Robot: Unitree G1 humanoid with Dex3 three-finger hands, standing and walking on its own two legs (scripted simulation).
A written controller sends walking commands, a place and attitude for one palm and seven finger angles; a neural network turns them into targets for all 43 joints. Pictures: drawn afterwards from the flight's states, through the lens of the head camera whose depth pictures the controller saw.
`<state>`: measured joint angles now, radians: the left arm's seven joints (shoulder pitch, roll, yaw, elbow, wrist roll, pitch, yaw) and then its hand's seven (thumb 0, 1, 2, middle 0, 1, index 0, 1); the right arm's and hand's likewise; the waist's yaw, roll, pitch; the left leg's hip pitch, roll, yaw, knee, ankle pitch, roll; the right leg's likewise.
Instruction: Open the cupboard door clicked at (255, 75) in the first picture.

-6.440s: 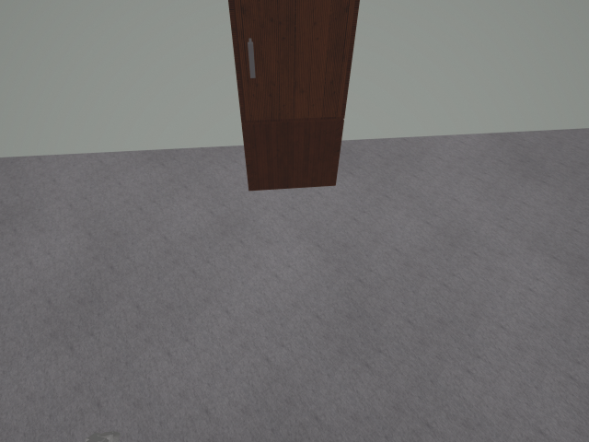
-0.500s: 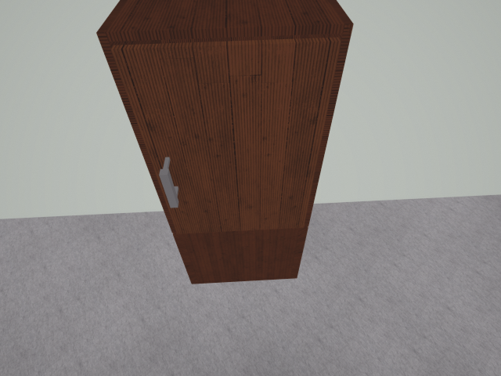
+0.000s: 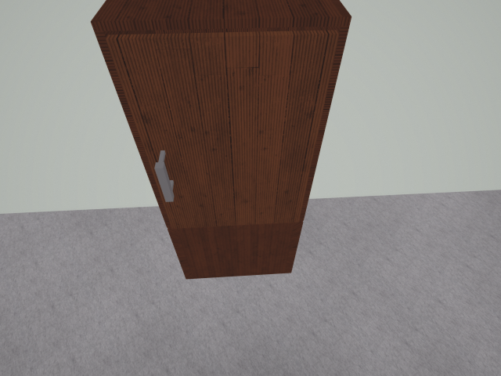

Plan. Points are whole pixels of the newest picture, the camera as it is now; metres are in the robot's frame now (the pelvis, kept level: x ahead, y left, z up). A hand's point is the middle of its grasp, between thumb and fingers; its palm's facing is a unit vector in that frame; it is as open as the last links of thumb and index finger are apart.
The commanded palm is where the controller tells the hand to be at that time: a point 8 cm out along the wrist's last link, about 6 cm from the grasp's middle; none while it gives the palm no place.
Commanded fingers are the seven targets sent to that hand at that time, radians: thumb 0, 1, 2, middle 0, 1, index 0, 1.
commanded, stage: look again from close up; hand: left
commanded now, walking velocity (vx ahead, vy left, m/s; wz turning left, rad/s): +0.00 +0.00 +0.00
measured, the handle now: (166, 176) +0.57 +0.23 -0.07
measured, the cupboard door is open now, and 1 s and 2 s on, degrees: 0 0 0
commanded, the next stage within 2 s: raise the hand with hooked fingers in 0.40 s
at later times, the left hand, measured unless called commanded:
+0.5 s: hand out of the picture +0.03 +0.19 -0.17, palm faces +0.00 -0.98 -0.20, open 7.4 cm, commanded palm +0.11 +0.24 -0.07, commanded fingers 0.00 0.88 0.89 -0.20 -0.31 -0.20 -0.31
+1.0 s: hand (126, 368) +0.16 +0.21 -0.09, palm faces +0.18 -0.98 -0.02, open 9.0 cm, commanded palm +0.15 +0.27 -0.07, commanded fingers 0.00 0.29 0.64 -0.24 -0.69 -0.24 -0.69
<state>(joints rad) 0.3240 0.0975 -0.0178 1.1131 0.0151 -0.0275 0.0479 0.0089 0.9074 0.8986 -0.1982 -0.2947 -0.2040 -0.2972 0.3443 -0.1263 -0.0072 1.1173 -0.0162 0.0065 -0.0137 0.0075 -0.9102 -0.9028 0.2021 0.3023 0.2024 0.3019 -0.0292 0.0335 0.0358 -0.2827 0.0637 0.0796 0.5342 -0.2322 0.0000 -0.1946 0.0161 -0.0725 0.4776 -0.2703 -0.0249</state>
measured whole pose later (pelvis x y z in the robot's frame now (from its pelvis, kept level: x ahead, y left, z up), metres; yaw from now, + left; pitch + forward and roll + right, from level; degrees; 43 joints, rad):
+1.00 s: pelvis -0.03 -0.02 -0.12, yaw +2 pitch +15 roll -2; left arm 0.40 0.21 0.23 0.11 -0.29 -0.50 -0.29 0.02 0.52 0.73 -0.23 -0.54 -0.23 -0.55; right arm 0.12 -0.25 -0.05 0.51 0.02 -0.24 -0.05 0.01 -0.91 -0.90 0.20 0.30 0.20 0.30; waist 0.05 -0.02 -0.15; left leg -1.05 0.07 -0.02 1.29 -0.51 -0.02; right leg -0.94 -0.01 -0.14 1.28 -0.60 -0.06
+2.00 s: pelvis -0.03 +0.03 -0.11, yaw +1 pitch +18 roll -5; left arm 0.08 0.36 0.38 0.30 -0.34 -0.40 -0.43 -0.01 -0.49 0.31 -0.30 -1.19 -0.30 -1.19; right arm 0.22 -0.25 0.04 0.55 0.02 -0.19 -0.05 0.01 -0.90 -0.90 0.21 0.30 0.21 0.30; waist 0.00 0.01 -0.15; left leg -1.09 0.05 0.01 1.25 -0.49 0.05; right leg -0.96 -0.03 -0.11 1.19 -0.55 0.01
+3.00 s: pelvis -0.03 +0.01 -0.11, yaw +1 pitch +20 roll -4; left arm -0.16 0.41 0.43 0.51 -0.33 -0.39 -0.47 -0.01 -0.50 0.30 -0.30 -1.20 -0.30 -1.20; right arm 0.23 -0.28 0.03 0.59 0.03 -0.17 -0.07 0.01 -0.90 -0.90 0.21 0.30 0.21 0.30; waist -0.02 0.02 -0.15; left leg -1.14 0.07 0.00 1.28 -0.50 0.03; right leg -1.02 -0.01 -0.12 1.23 -0.56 -0.02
